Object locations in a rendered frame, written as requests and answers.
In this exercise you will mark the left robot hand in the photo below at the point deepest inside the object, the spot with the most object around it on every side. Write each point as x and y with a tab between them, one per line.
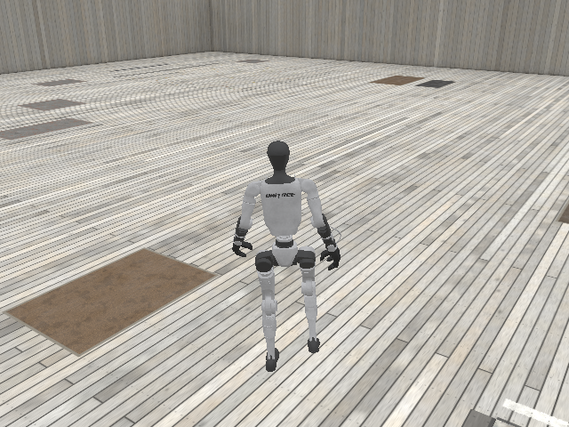
235	248

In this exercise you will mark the robot head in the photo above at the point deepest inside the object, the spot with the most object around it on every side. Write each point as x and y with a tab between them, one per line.
278	154

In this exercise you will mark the robot left upper arm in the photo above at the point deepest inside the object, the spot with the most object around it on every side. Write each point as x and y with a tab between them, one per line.
252	190

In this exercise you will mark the robot right forearm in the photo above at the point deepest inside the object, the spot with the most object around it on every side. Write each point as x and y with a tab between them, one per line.
327	236

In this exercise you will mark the right robot hand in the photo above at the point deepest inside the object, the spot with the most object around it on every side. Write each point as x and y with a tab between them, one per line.
335	256

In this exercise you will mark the robot left forearm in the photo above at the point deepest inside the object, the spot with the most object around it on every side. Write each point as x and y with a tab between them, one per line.
239	234

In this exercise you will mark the robot right upper arm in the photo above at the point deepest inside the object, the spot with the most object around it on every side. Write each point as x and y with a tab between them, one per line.
309	187

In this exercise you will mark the robot right shin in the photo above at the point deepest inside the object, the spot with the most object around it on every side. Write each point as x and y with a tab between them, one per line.
311	311

